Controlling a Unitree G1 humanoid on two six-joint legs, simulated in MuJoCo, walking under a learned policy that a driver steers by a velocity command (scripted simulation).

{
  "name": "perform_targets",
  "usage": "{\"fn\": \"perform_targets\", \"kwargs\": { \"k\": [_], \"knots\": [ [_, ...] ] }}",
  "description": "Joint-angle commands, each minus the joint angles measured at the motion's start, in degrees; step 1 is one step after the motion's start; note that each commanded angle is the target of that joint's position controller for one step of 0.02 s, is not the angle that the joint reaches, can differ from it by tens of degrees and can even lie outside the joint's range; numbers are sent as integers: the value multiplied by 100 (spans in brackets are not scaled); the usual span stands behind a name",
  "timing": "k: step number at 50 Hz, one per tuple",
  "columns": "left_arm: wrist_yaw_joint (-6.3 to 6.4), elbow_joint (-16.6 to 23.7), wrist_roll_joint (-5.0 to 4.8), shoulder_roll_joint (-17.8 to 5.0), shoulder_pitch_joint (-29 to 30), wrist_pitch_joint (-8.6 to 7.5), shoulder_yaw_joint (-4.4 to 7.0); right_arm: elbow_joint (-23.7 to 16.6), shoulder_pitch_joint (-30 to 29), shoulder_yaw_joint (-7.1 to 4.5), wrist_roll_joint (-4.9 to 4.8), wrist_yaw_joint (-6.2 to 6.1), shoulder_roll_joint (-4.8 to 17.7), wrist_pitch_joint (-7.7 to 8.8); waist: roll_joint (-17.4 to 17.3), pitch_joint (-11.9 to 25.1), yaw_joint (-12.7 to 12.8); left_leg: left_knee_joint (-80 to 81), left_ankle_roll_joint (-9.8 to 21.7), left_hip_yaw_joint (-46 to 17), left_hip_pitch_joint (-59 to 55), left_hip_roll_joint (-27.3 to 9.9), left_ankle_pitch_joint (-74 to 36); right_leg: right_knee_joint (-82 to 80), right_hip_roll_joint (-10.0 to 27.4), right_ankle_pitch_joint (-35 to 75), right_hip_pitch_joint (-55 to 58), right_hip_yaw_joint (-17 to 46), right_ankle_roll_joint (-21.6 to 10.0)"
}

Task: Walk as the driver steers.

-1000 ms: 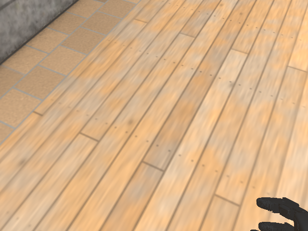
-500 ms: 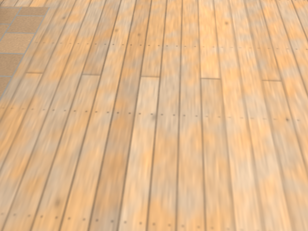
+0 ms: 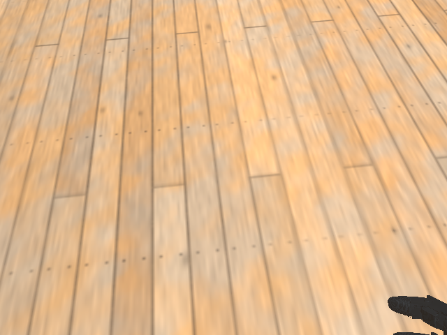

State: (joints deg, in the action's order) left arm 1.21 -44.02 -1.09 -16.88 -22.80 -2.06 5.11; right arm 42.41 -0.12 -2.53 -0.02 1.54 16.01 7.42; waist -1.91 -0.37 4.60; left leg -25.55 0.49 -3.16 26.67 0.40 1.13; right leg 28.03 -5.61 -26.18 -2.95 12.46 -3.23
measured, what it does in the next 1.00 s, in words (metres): walks ahead: right foot, then left foot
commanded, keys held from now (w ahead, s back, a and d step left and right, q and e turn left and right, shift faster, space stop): w+e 0.08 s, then w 0.50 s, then no key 0.02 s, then q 0.40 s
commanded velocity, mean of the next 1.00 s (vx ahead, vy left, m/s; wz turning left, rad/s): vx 0.39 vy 0.00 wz -0.06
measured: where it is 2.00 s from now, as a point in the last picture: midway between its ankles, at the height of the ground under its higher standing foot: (255, 262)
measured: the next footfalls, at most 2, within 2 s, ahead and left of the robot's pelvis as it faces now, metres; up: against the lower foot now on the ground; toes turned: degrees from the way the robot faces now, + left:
right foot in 0.50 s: +0.41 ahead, -0.17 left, +0.00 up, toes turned -11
left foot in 0.96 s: +0.62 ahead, +0.03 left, +0.00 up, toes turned +1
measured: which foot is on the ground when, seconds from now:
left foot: down 0.00-0.52, up 0.54-0.94, down 0.96-1.00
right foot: down 0.00-0.02, up 0.04-0.48, down 0.50-0.96, up 0.98-1.00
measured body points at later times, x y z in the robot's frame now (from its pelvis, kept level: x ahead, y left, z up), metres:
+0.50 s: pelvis +0.27 -0.03 +0.00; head +0.30 -0.05 +0.45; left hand +0.54 +0.15 -0.06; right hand +0.19 -0.31 -0.13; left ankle +0.13 +0.13 -0.72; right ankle +0.37 -0.16 -0.73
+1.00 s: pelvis +0.48 -0.06 +0.00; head +0.52 -0.04 +0.45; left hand +0.59 +0.23 -0.12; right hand +0.64 -0.32 -0.10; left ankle +0.58 +0.03 -0.73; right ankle +0.37 -0.17 -0.70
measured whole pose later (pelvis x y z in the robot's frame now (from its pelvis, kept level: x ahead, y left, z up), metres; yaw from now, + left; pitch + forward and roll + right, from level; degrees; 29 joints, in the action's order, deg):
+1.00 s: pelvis +0.48 -0.06 +0.00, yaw +0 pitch +2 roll -2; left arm 2.4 -45.2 0.5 -16.4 -10.6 -1.0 3.9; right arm 42.8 7.5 -3.5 0.5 2.5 16.4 2.2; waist -0.7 -2.2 0.4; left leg -33.0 3.3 0.5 28.1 0.3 6.7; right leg 42.0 0.8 -28.2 -12.1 -7.8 0.7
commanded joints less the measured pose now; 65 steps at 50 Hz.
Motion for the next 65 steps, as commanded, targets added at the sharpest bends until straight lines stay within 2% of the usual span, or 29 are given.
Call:
{"fn": "perform_targets", "kwargs": {
  "k": [1, 2, 3, 4, 6, 9, 15, 21, 23, 24, 25, 26, 27, 28, 29, 31, 35, 39, 44, 47, 48, 49, 50, 51, 52, 53, 57, 62, 65],
  "knots": [
    [0, 584, 23, -76, -168, -75, -61, -8, 1906, -514, 164, -104, 1558, 95, -447, 1873, -925, 14, 1082, -2291, -4325, -1857, 881, 3018, 174, 1105, -2428, -27, 23],
    [1, 662, -111, -209, -564, -117, -100, 153, 2092, -506, 41, -46, 1466, 20, -1808, 2142, -766, 693, 1567, -4364, -4937, -2551, 2338, 4278, 126, -874, -3814, -233, 163],
    [3, 563, -161, -767, -227, -99, 26, 17, 1760, -366, -40, -52, 922, -19, -967, 1305, -877, 893, 1331, -3837, -4286, -2365, 3126, 4777, 501, -466, -4268, -112, 204],
    [1, 647, -102, -901, 292, -64, 65, -42, 1477, -298, -22, -80, 698, -81, -486, 703, -908, 930, 1079, -2880, -3517, -2126, 2744, 4794, 720, 3, -4263, -360, 217],
    [-22, 742, 14, -683, 648, -46, 64, 48, 1158, -203, 75, -72, 476, -108, -284, 77, -677, 1216, 973, -1782, -2270, -1622, 1562, 4219, 1032, 578, -3838, -422, 192],
    [-68, 751, -31, -304, 547, -5, -23, 228, 1216, -218, 46, -45, 523, -31, -384, -4, -517, 1581, 1117, -1025, -1800, -1426, 749, 3639, 1125, 797, -3477, -556, 196],
    [-183, 1025, 54, -96, 1470, -144, -183, 449, 1413, -287, -84, -74, 882, -86, -170, -112, -704, 1774, 1111, -34, -1979, -1256, -379, 1554, 1167, 2311, -3395, -987, 283],
    [-321, 1331, -20, -221, 2303, -207, -183, 777, 2033, -307, -187, -84, 1122, -284, -302, -293, -905, 1454, 926, 44, -2671, -1562, -665, 430, 903, 2171, -3070, -1281, 100],
    [-326, 1248, 19, -414, 1881, -215, -84, 816, 1940, -320, -214, -110, 1219, -353, -371, -37, -529, 815, 777, 201, -2806, -1546, -1889, 91, 677, 1986, -2268, -1458, -106],
    [-300, 1009, 53, -618, 1148, -206, 45, 825, 1914, -286, -218, -126, 1155, -375, -285, 418, -135, -64, 638, 453, -2613, -1321, -2623, -117, 505, 2157, -1161, -1594, -267],
    [-235, 771, 79, -938, 215, -174, 188, 751, 1899, -189, -127, -144, 943, -355, -97, 1065, 274, -1342, 418, 669, -1760, -1067, -2029, 87, 908, 2287, 384, -1151, -496],
    [-166, 701, 177, -1574, -382, -129, 306, 509, 2269, 14, 21, -112, 346, -254, 1243, 1829, 181, -3628, 16, 857, 480, -244, 653, -99, 2448, 1773, 2429, 1362, -1300],
    [-186, 685, 101, -1308, -480, -131, 225, 593, 2277, 6, -40, -81, 498, -127, 1539, 2366, 208, -4625, 5, 0, 1290, 48, 3189, -905, 2917, 1306, 2626, 3000, -1691],
    [-213, 692, 85, -985, -99, -156, 100, 470, 1887, -128, -217, -38, 922, -73, 1162, 1483, 159, -4971, 71, -136, 1850, -320, 2936, -980, 2702, 1115, 1994, 2219, -1441],
    [-221, 722, 70, -784, 257, -170, 35, 393, 1539, -115, -245, -31, 897, -56, 925, 888, 25, -4768, 124, 5, 1843, -578, 2431, -1072, 2397, 1362, 1199, 1362, -1248],
    [-260, 767, 153, -460, 937, -226, -68, 483, 1520, -153, -96, -81, 792, -169, 687, 286, -409, -4127, 3, 22, 1173, -847, 1863, -1358, 1992, 3211, -143, 281, -1034],
    [-208, 548, 241, -523, 1217, -388, -23, 606, 1819, -109, -88, -155, 421, -464, 654, 204, -750, -3509, -290, -33, 523, -654, 1278, -1603, 1878, 5124, -962, -950, -1029],
    [-48, 372, 248, -647, 1215, -323, 2, 334, 1111, -50, -17, -72, 291, -453, 661, 149, -513, -1832, -268, 162, 213, -506, -215, -1611, 1658, 4921, -909, -1743, -799],
    [85, 149, 86, -829, 1122, -93, 87, -73, 713, -149, -6, 117, 515, -495, 651, 199, -395, -1132, -57, 250, 365, -429, 182, -1039, 2069, 4767, -60, -1711, -691],
    [181, 165, -32, -850, 1297, 70, 123, -97, 1173, -276, 11, 187, 662, -500, 562, 345, -676, -517, 237, 569, -271, -113, 449, 165, 1952, 5047, -25, -1859, -392],
    [191, 131, 16, -755, 1016, 92, 101, -23, 1597, -413, 30, 130, 978, -480, 133, 638, -786, -90, 448, 389, -1087, -27, -815, 1154, 1527, 4684, -258, -2042, -78],
    [172, 299, 255, -567, 837, 58, 12, -96, 1910, -569, 63, -3, 1601, -497, -1027, 1073, -754, -231, 1037, -1192, -2352, -1137, -3755, 2903, 907, 2411, -1539, -2217, 395],
    [94, 391, 327, -260, 523, 38, -108, -202, 1920, -539, 149, -22, 1722, -518, -1541, 1861, -517, -37, 2245, -3185, -3552, -2200, -4162, 4415, -49, -1535, -3015, -1445, 646],
    [18, 292, 167, -565, 729, 50, -52, -341, 1759, -452, 80, 3, 1331, -542, -692, 2102, -745, 197, 2142, -2912, -3366, -1999, -2884, 4813, 286, -1319, -3174, -624, 557],
    [15, 369, 40, -628, 1053, 88, -24, -449, 1354, -403, 13, -9, 1123, -552, -421, 1516, -667, 324, 1866, -2380, -2827, -1747, -1890, 4716, 443, -859, -3455, -677, 490],
    [77, 323, 81, -610, 1188, 142, -5, -486, 1106, -367, -79, -46, 967, -600, 0, 1059, -577, 500, 1568, -2067, -2262, -1497, -953, 4346, 624, -480, -3501, -727, 506],
    [181, 359, 153, -484, 1170, 242, 9, -657, 800, -376, 43, -220, 964, -763, -531, 728, -354, 828, 1296, -1646, -1045, -943, -7, 3127, 554, 269, -2730, -835, 645],
    [168, 383, 132, -397, 1346, 186, -34, -759, 841, -458, -21, -360, 1100, -845, -596, 875, -504, 779, 1185, -1884, -1011, -822, 873, 1976, 458, 731, -2379, -722, 781],
    [80, 436, 88, -484, 1355, 99, -9, -826, 805, -452, -54, -360, 1086, -897, -842, 876, -520, 937, 1116, -2258, -848, -743, 2511, 1337, 372, 676, -1989, -831, 697]
  ]
}}
Over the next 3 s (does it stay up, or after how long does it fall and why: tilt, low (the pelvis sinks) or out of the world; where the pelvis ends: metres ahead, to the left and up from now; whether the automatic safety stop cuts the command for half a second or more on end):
stays up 1.16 0.22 0.01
